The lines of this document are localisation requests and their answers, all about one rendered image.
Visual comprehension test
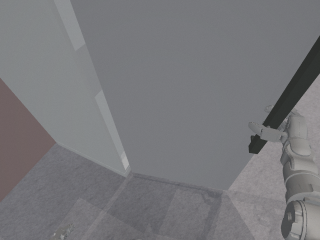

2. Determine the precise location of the right robot forearm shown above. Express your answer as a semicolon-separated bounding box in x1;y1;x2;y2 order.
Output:
280;137;320;206

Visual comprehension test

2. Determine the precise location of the fridge door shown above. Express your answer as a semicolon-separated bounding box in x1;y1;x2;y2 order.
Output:
70;0;320;191

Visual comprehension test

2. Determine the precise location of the handle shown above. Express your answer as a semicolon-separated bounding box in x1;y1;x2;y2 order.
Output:
248;36;320;154

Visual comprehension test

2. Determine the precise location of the right robot hand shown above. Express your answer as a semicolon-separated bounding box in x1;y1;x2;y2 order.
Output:
248;105;308;145

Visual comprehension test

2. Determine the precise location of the robot right upper arm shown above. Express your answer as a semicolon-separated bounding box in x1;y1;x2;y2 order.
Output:
281;200;320;240

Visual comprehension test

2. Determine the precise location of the left robot hand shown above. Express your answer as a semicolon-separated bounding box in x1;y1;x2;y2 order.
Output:
49;224;75;240

